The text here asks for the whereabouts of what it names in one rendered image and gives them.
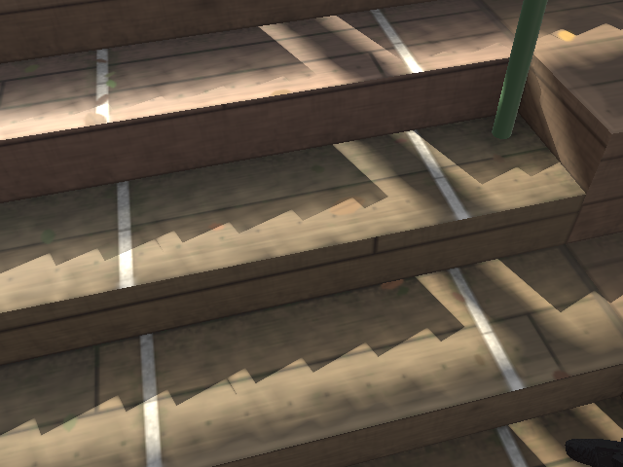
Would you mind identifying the right robot hand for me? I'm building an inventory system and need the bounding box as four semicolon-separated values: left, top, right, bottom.
565;438;623;467

